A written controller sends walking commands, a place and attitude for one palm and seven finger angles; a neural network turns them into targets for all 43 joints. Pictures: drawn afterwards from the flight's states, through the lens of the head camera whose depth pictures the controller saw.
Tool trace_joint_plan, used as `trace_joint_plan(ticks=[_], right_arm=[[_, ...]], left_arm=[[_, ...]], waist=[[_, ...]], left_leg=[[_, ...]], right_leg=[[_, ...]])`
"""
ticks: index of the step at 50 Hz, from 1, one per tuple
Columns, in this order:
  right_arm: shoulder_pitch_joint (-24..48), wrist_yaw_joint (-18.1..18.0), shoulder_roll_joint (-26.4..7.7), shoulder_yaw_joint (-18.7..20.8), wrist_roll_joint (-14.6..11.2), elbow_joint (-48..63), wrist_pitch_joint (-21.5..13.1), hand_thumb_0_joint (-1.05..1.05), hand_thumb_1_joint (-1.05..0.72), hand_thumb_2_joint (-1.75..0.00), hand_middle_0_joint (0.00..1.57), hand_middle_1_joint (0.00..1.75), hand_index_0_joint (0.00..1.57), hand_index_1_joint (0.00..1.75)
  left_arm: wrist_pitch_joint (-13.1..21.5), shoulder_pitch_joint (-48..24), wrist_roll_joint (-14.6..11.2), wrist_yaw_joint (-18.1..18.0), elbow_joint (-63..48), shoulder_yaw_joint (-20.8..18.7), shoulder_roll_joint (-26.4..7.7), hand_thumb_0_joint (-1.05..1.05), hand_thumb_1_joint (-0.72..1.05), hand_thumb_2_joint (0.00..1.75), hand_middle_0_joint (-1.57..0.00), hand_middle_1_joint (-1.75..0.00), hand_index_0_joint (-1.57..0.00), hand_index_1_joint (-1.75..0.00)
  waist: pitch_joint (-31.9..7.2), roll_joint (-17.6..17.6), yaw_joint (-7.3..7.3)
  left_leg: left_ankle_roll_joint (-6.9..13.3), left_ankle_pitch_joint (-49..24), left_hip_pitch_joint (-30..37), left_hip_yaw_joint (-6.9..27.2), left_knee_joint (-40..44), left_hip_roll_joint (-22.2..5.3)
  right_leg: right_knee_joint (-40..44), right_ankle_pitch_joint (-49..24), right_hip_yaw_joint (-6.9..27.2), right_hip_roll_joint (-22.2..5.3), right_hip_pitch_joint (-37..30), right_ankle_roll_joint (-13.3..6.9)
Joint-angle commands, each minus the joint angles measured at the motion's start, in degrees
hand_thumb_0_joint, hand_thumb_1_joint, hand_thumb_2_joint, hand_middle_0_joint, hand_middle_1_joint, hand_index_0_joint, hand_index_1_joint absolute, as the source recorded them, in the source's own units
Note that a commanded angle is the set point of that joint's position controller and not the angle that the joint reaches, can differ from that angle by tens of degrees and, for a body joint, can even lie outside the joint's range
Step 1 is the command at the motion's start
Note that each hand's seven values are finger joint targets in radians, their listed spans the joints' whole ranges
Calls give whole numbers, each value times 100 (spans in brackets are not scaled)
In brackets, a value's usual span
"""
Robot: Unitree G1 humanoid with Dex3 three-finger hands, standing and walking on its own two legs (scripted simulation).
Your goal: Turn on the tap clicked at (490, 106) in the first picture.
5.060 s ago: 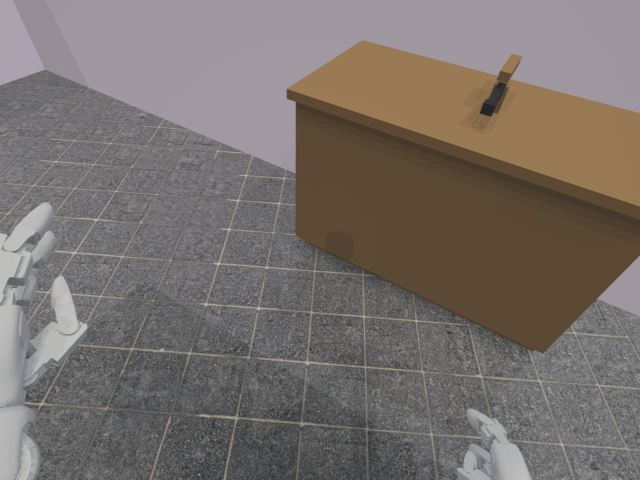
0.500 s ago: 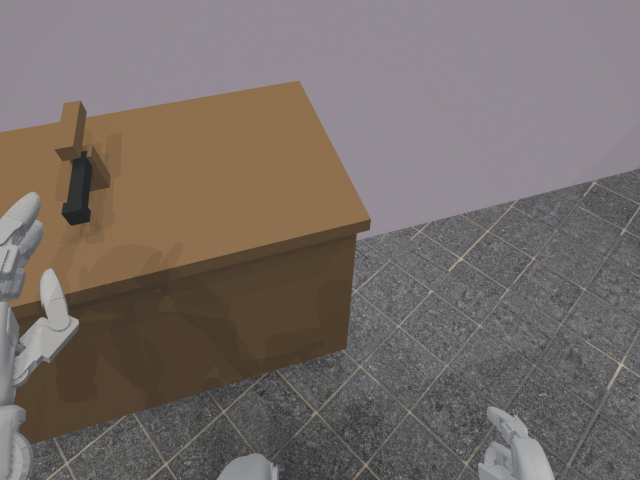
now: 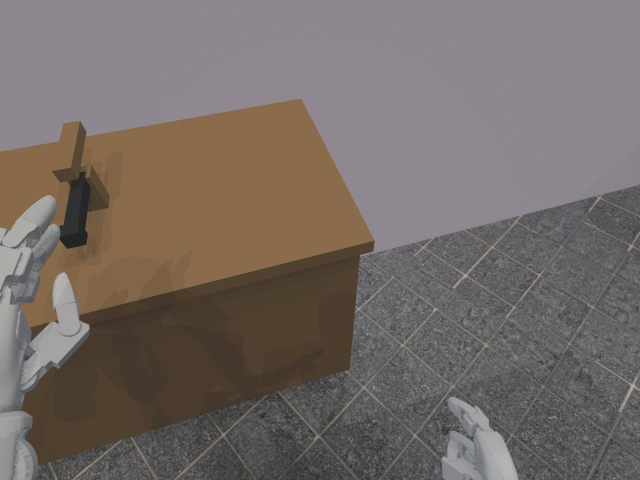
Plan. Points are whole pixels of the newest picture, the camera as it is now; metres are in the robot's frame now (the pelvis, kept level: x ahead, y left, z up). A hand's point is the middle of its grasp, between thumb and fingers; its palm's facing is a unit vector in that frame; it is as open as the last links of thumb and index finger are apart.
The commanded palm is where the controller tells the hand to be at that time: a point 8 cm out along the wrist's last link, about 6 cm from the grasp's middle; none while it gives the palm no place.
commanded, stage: come to a stop and stand still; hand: left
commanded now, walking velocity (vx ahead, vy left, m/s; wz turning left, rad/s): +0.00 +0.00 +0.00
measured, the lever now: (73, 235) +0.43 +0.42 +0.03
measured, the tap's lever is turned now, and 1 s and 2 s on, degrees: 0 0 0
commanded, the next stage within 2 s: look again from close up in 1.28 s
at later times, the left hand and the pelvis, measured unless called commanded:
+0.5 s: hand (57, 345) +0.20 +0.25 +0.16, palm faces +0.25 -0.88 -0.42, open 7.5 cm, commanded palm +0.15 +0.31 +0.18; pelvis -0.03 +0.03 +0.01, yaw -2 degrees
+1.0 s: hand (33, 294) +0.25 +0.30 +0.16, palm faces +0.35 -0.85 -0.38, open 7.5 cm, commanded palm +0.18 +0.33 +0.18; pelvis +0.02 +0.05 +0.01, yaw -1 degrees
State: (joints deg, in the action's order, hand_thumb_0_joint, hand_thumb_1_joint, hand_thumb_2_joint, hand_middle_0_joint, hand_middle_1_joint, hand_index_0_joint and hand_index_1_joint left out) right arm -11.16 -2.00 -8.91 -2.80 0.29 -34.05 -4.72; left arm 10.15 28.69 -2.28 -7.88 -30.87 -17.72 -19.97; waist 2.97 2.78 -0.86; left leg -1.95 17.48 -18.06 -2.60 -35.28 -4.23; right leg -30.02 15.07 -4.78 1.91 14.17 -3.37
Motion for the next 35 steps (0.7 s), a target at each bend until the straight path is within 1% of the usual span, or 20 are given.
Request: trace_joint_plan(ticks=[1, 3, 5, 6, 7, 9, 10, 11, 12, 13, 14, 15, 16, 17, 21, 22, 24, 28, 32, 35], right_arm=[[403, -155, -619, 288, -28, 751, -173, 0, -90, -90, 20, 30, 20, 30], [441, -217, -692, 299, -38, 707, -147, 0, -90, -90, 20, 30, 20, 30], [461, -255, -890, 396, -53, 750, -115, 0, -90, -90, 20, 30, 20, 30], [485, -263, -943, 412, -74, 780, -109, 0, -90, -90, 20, 30, 20, 30], [581, -293, -895, 361, -37, 786, -112, 0, -90, -90, 20, 30, 20, 30], [567, -287, -896, 343, -33, 784, -168, 0, -90, -90, 20, 30, 20, 30], [-514, -221, -1152, 653, 200, 605, -592, 0, -90, -90, 20, 30, 20, 30], [-15, -103, -486, 375, -22, 389, -607, 0, -90, -90, 20, 30, 20, 30], [334, 1, -731, 511, -180, 870, -588, 0, -90, -90, 20, 30, 20, 30], [210, -6, -770, 495, -173, 863, -687, 0, -90, -90, 20, 30, 20, 30], [234, 12, -858, 525, -141, 828, -728, 0, -90, -90, 20, 30, 20, 30], [208, 82, -930, 537, -130, 828, -744, 0, -90, -90, 20, 30, 20, 30], [266, 130, -933, 530, -127, 860, -740, 0, -90, -90, 20, 30, 20, 30], [309, 152, -932, 556, -137, 888, -744, 0, -90, -90, 20, 30, 20, 30], [406, 62, -996, 487, -105, 1042, -673, 0, -90, -90, 20, 30, 20, 30], [454, 2, -1013, 483, -100, 1058, -645, 0, -90, -90, 20, 30, 20, 30], [378, -51, -996, 462, -95, 1099, -644, 0, -90, -90, 20, 30, 20, 30], [406, -67, -968, 413, -49, 1034, -762, 0, -90, -90, 20, 30, 20, 30], [388, 57, -916, 390, -34, 980, -935, 0, -90, -90, 20, 30, 20, 30], [316, 116, -942, 415, -13, 866, -955, 0, -90, -90, 20, 30, 20, 30]], left_arm=[[224, -345, -72, -203, -642, -985, -1071, 0, 90, 90, -20, -30, -20, -30], [229, -468, -79, -187, -505, -913, -1030, 0, 90, 90, -20, -30, -20, -30], [234, -506, -58, -163, -482, -805, -973, 0, 90, 90, -20, -30, -20, -30], [240, -524, -57, -139, -482, -683, -889, 0, 90, 90, -20, -30, -20, -30], [260, -585, -49, -138, -595, -684, -916, 0, 90, 90, -20, -30, -20, -30], [323, -789, 26, -155, -858, -546, -880, 0, 90, 90, -20, -30, -20, -30], [911, -6455, 869, -61, -1777, -4002, -5484, 0, 90, 90, -20, -30, -20, -30], [560, -3376, 294, 194, 1275, -1685, -2113, 0, 90, 90, -20, -30, -20, -30], [598, -2731, 18, 93, 254, -1469, -1676, 0, 90, 90, -20, -30, -20, -30], [641, -2595, 60, 120, 645, -940, -1213, 0, 90, 90, -20, -30, -20, -30], [739, -2141, -19, 161, 236, -721, -1051, 0, 90, 90, -20, -30, -20, -30], [766, -1595, -91, 182, -68, -580, -907, 0, 90, 90, -20, -30, -20, -30], [768, -1198, -82, 203, -239, -459, -820, 0, 90, 90, -20, -30, -20, -30], [750, -814, -114, 224, -291, -372, -695, 0, 90, 90, -20, -30, -20, -30], [672, -527, -80, 168, -346, -1025, -1265, 0, 90, 90, -20, -30, -20, -30], [658, -638, -80, 123, -323, -1388, -1610, 0, 90, 90, -20, -30, -20, -30], [667, -880, -73, 133, -233, -1307, -1393, 0, 90, 90, -20, -30, -20, -30], [740, -1831, 15, 141, -518, -1160, -1330, 0, 90, 90, -20, -30, -20, -30], [704, -1865, 98, 191, -718, -559, -828, 0, 90, 90, -20, -30, -20, -30], [637, -1547, 165, 177, -609, -452, -714, 0, 90, 90, -20, -30, -20, -30]], waist=[[-928, -1046, 106], [-918, -892, 122], [-954, -383, 51], [-931, -209, 30], [-822, 406, 36], [-766, 629, 16], [201, -733, -291], [-943, -1036, -69], [-978, -243, -152], [-1023, -112, -123], [-1112, 433, -165], [-1083, 583, -175], [-1083, 494, -195], [-1024, 421, -184], [-465, -667, -151], [-349, -550, -148], [-295, -422, -84], [-442, 614, -90], [-799, 350, -93], [-719, 88, -107]], left_leg=[[74, 95, 42, 278, -14, 213], [123, -858, 485, 277, 744, 123], [257, -1792, 705, 589, 1138, -281], [304, -1858, 664, 696, 1222, -410], [369, -1763, 455, 826, 1446, -495], [392, -1521, 39, 849, 1550, -559], [519, -1195, -814, 207, 287, -253], [326, -704, 67, 144, 5, 588], [222, -567, 238, 208, 246, 475], [167, -506, 451, 83, 422, 398], [227, -525, 632, 134, 699, 422], [249, -569, 701, 214, 894, 368], [296, -510, 671, 221, 969, 346], [313, -430, 707, 305, 1161, 232], [310, 686, 45, 472, 1615, 173], [300, 784, 93, 531, 1806, 126], [378, 1027, -135, 742, 2148, -55], [499, 1234, -289, 865, 2513, -372], [441, 434, 130, 629, 2013, -133], [326, 234, 205, 589, 1907, 23]], right_leg=[[1046, -1758, 1390, -1389, -452, -217], [850, -1403, 1055, -1034, -369, 25], [670, -1036, 849, -612, -373, 240], [672, -911, 838, -517, -403, 286], [568, -823, 694, -431, -432, 337], [437, -790, 615, -395, -773, 348], [1362, -1321, 1213, -843, -84, 750], [1195, -1575, 1461, -1227, -236, 14], [1048, -2060, 1920, -1385, -552, -109], [1097, -1743, 1917, -1429, -440, -105], [1093, -1224, 1629, -1253, -478, 36], [1144, -593, 1469, -1086, -472, 150], [1191, -103, 1375, -930, -459, 263], [1128, 141, 1198, -834, -407, 190], [1393, 1388, 922, -515, -139, 222], [1390, 1499, 865, -439, 16, 239], [1008, 1081, 688, -290, -217, 275], [200, 163, 462, -170, -732, 290], [606, -308, 599, -303, -929, 251], [891, -292, 689, -264, -776, 245]])
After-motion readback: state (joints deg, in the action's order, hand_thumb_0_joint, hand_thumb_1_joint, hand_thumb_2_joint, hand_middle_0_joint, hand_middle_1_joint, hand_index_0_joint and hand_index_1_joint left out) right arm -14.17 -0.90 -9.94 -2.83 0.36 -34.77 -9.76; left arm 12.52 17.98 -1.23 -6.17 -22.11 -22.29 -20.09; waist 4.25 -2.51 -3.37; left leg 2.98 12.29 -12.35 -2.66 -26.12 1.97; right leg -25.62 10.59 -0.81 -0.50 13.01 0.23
